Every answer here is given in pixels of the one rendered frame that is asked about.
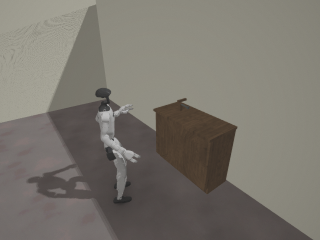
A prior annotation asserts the left robot foot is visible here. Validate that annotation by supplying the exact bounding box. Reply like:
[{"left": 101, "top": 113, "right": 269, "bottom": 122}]
[{"left": 114, "top": 181, "right": 131, "bottom": 189}]

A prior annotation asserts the counter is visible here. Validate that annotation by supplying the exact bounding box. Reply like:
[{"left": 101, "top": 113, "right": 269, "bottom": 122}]
[{"left": 153, "top": 98, "right": 238, "bottom": 194}]

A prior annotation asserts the left robot forearm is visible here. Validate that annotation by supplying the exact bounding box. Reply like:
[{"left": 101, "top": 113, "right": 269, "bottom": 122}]
[{"left": 113, "top": 110, "right": 120, "bottom": 117}]

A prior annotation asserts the right robot forearm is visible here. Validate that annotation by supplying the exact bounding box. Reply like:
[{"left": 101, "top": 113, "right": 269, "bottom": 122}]
[{"left": 102, "top": 136, "right": 126, "bottom": 155}]

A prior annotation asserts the robot right upper arm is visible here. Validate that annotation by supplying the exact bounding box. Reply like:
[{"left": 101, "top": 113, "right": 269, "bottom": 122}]
[{"left": 100, "top": 112, "right": 111, "bottom": 142}]

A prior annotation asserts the robot torso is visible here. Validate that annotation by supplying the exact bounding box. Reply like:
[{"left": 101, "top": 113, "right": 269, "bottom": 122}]
[{"left": 97, "top": 106, "right": 116, "bottom": 153}]

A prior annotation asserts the right robot hand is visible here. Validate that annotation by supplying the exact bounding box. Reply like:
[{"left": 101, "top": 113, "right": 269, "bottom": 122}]
[{"left": 124, "top": 150, "right": 141, "bottom": 163}]

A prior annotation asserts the left robot hand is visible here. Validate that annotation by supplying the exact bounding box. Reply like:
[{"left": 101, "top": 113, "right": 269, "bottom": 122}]
[{"left": 118, "top": 104, "right": 134, "bottom": 114}]

